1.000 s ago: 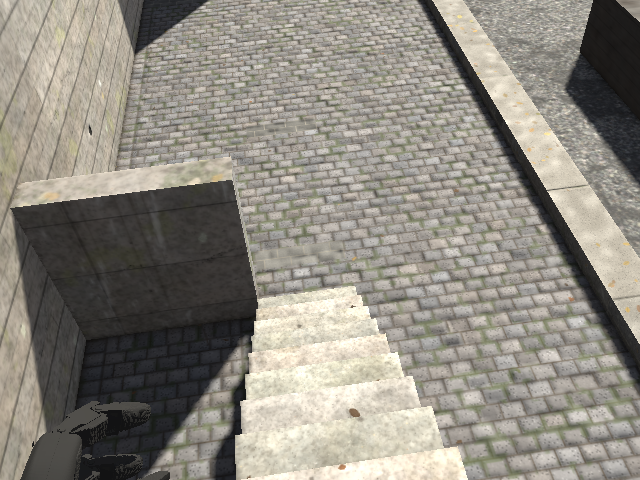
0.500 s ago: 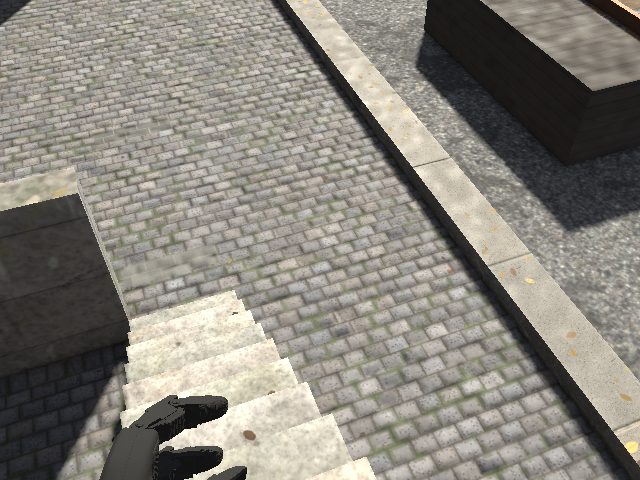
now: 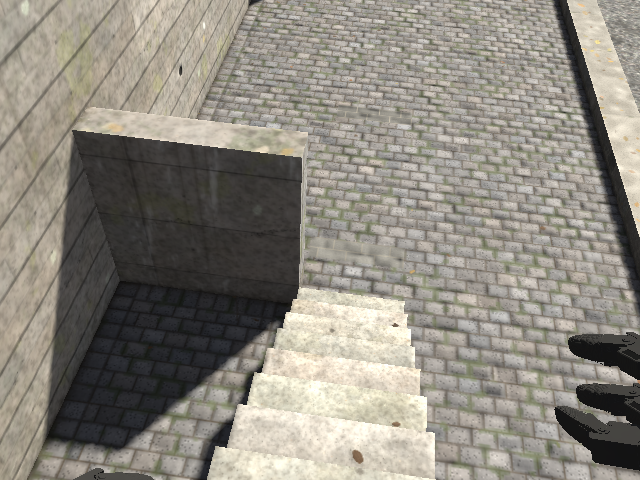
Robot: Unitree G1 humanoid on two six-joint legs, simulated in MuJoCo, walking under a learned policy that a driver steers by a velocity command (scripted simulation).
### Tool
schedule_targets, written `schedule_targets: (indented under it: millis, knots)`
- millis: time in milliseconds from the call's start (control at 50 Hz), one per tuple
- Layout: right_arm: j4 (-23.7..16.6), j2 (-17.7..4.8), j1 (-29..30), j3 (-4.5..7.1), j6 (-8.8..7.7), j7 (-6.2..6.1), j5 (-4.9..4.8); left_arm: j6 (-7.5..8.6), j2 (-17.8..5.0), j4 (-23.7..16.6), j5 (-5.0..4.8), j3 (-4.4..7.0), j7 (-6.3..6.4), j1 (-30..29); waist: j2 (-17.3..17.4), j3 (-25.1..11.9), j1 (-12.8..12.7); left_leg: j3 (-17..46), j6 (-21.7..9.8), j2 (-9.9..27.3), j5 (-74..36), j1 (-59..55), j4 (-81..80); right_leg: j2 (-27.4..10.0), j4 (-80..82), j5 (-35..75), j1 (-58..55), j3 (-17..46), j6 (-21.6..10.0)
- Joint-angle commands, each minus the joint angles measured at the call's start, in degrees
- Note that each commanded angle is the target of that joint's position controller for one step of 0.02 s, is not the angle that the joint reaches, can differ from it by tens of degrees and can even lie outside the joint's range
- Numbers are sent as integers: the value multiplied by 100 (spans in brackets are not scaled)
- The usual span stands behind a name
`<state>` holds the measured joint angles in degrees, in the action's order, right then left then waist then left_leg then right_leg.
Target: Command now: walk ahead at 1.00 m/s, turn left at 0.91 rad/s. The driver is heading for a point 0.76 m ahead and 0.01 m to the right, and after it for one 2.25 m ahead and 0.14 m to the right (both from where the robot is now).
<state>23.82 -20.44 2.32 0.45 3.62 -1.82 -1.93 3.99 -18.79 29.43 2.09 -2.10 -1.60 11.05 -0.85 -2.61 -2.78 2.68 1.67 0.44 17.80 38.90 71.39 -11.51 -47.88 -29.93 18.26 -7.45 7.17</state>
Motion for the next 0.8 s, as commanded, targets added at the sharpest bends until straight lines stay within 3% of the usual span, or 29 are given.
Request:
schedule_targets:
  millis: [20,40,60,120,140,160,180,200,220,240,260,280,300,320,340,360,380,400,440,480,500,520,560,600,700,720,740,780,800]
  knots:
    - [-441,-425,493,188,-68,48,-184,45,-977,-381,-133,413,64,76,-878,-149,-360,709,-20,725,-526,1863,343,-1717,457,1973,-1664,1671,-1189]
    - [-548,-609,956,257,-69,99,-303,14,-904,-153,-50,437,82,791,-593,197,-819,1024,0,674,-786,3076,82,-1708,8,833,-2205,1647,-1133]
    - [-586,-433,1037,251,-93,210,-371,29,-962,-51,-55,510,132,863,-778,366,-816,1235,-132,721,-655,3312,-168,-1842,-55,738,-2103,1775,-1050]
    - [-358,-346,424,366,-146,267,-235,-19,-988,-81,-198,591,284,443,-824,265,-347,342,-152,618,-1314,2266,132,-2218,-86,-238,-721,1481,-758]
    - [-203,-422,12,379,-119,335,-232,-39,-750,-246,-309,523,271,129,-691,322,-153,624,-266,726,-2164,1556,-670,-1933,-333,-1070,-197,906,-380]
    - [185,-423,-642,453,-2,397,-254,-78,-837,-188,-322,564,199,-222,-337,361,231,-47,-358,478,-3345,-335,-2085,-1606,-407,-1377,991,-190,-130]
    - [656,-652,-1430,607,-1,345,-174,-122,-612,-138,-375,517,92,-57,123,176,481,-442,-359,15,-4194,-1858,-2596,-1150,-806,-1336,1598,-796,-26]
    - [1078,-961,-2249,816,-65,371,-146,-179,-499,43,-420,523,21,51,225,97,873,-525,-551,-181,-3831,-2981,-3390,-546,-1538,-398,1582,-1174,-50]
    - [1452,-951,-3072,892,-153,377,7,-203,-873,330,-467,684,46,-302,150,196,1608,-812,-751,-223,-3189,-4425,-4141,-349,-2685,31,2204,-955,-139]
    - [1813,-746,-3851,862,-289,470,214,-186,-1233,627,-425,833,275,-433,459,377,2191,-644,-955,-41,-2615,-5453,-4528,-147,-4415,-1068,2575,-277,-344]
    - [2104,-664,-4530,684,-479,521,374,-178,-913,650,-454,853,495,-622,1064,298,2390,188,-1202,535,-3690,-5726,-4022,548,-7191,-2788,3209,625,-340]
    - [1852,-1130,-4147,508,-682,586,451,35,-137,-16,-543,673,588,34,2675,-695,1404,852,-783,694,-6658,-5618,-2650,1488,-8044,-2543,3880,2668,-538]
    - [2014,-1330,-4021,620,-599,502,397,80,-149,-237,-903,653,576,39,2888,-1463,1232,2509,-926,1555,-3847,-5603,-3650,1851,-7537,-1769,4707,2899,-595]
    - [1921,-525,-3489,376,-636,550,627,-60,-614,45,-1103,732,723,-348,1196,-583,1168,1999,-885,1513,-1814,-3923,-4113,1678,-5977,-491,4189,2589,-884]
    - [1829,-268,-2718,251,-761,593,622,-118,115,-102,-1045,619,703,-37,1482,-482,346,2409,-993,2150,-1824,-2959,-3897,1641,-5965,593,4120,2703,-1012]
    - [1776,87,-2151,135,-860,582,440,-275,186,-21,-788,496,607,343,1323,-330,-68,2178,-1165,2415,-2384,-2279,-3729,1397,-5736,903,4123,2395,-970]
    - [1705,549,-1942,-98,-941,403,447,-400,201,-64,-528,437,505,193,1416,-297,-81,1632,-1408,2412,-2932,-2279,-3292,1393,-5397,1443,4333,2429,-788]
    - [1669,506,-2130,-160,-915,292,620,-514,375,44,-597,366,445,-8,749,-469,60,1941,-1620,2517,-2966,-2295,-3345,1322,-5382,1407,4207,2463,-719]
    - [1695,293,-2254,-187,-897,176,620,-582,386,232,-526,304,334,351,102,-594,-156,1695,-1599,2544,-3002,-2321,-3294,1193,-4984,2215,4024,2495,-679]
    - [1608,95,-2214,-176,-847,90,495,-684,338,132,-425,297,243,165,144,-155,-148,924,-1243,2347,-2290,-2146,-3210,1255,-4378,3258,4080,2210,-711]
    - [1716,229,-2401,-192,-921,35,484,-720,293,109,-419,339,225,-41,709,154,-31,1057,-1112,2494,-1584,-2276,-3321,1164,-3944,3931,4366,2437,-759]
    - [1746,346,-2543,-245,-917,-7,465,-816,128,0,-393,388,197,-345,602,550,139,527,-932,2303,-1493,-2148,-3415,1196,-3168,4510,4303,2234,-801]
    - [1876,321,-2713,-236,-871,-129,434,-890,333,-104,-255,357,98,-755,678,713,361,-240,-678,1876,-988,-2045,-3411,1095,-1481,5644,3417,1608,-860]
    - [2028,42,-2864,-109,-865,-136,403,-881,443,75,-433,433,95,-860,774,867,627,-585,-617,1952,-836,-2404,-3163,1043,-814,5867,3110,1434,-877]
    - [2219,90,-2940,-6,-791,-66,344,-880,297,225,-345,622,-205,-949,530,1230,827,-1039,-216,2273,-1728,-3437,-2412,876,-609,5209,3461,842,-1210]
    - [2085,-292,-2289,102,-795,-141,233,-862,113,238,-345,684,-255,-606,679,1050,447,-974,-163,2396,-2024,-3291,-2076,728,-415,5195,2895,785,-1218]
    - [1883,-462,-1685,168,-800,-57,110,-894,-106,552,-319,824,-156,171,653,637,41,-1411,6,2099,-2701,-2786,-1369,861,-107,5101,1445,410,-1265]
    - [1583,-893,-386,303,-897,135,58,-992,-1067,1393,-308,1318,138,2835,-45,-237,-1519,-1483,229,1451,-4356,-833,1492,1814,-101,5046,-2871,-780,-1351]
    - [1396,-902,553,376,-930,129,-92,-969,-921,1717,-307,1332,238,3920,-1182,288,-2438,-1626,516,609,-1505,546,4391,1481,1306,5693,-3964,-424,-1942]
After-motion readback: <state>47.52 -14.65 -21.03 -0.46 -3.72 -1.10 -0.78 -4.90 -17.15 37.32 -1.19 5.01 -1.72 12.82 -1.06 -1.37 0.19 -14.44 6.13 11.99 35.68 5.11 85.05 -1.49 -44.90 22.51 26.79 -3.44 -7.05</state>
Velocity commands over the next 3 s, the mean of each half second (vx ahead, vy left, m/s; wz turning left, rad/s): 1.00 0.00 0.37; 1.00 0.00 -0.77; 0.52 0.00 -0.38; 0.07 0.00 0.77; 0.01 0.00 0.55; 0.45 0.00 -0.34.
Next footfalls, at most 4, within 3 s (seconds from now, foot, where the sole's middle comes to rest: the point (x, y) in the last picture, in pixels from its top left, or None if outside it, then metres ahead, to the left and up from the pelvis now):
0.24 left None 0.18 0.25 -0.92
0.82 right None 0.49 0.05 -1.12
1.12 left None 0.73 0.18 -1.31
1.42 right None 0.74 -0.21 -1.31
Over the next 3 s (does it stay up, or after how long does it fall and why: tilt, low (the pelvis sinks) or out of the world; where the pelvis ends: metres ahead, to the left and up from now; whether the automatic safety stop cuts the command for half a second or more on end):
stays up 0.82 -0.10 -0.70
